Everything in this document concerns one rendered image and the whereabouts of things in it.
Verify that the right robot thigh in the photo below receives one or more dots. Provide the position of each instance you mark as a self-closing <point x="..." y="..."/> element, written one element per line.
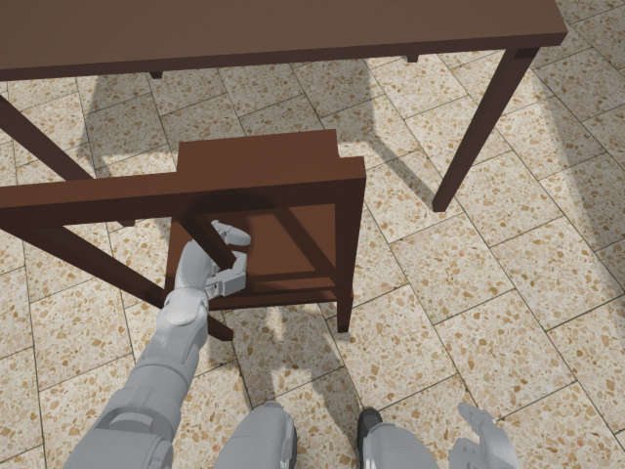
<point x="390" y="447"/>

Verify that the chair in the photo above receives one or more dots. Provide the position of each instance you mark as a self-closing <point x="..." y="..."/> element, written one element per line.
<point x="300" y="203"/>

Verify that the robot left hand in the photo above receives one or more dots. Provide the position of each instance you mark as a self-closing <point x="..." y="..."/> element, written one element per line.
<point x="196" y="266"/>

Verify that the left robot forearm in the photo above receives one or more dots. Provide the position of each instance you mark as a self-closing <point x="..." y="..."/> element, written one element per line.
<point x="151" y="399"/>

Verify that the table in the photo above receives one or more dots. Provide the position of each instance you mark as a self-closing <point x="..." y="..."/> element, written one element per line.
<point x="42" y="39"/>

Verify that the right robot foot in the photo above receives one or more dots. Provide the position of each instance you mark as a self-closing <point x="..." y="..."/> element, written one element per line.
<point x="368" y="419"/>

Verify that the robot right hand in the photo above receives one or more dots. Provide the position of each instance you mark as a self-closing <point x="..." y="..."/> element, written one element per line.
<point x="495" y="449"/>

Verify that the left robot upper arm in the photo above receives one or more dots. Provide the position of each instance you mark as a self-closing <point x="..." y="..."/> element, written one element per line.
<point x="112" y="449"/>

